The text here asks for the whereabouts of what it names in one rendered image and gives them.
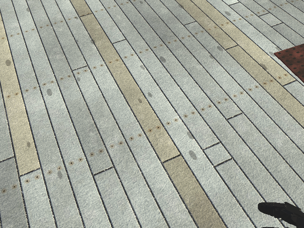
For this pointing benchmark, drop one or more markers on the robot right hand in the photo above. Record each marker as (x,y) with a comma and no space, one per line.
(284,211)

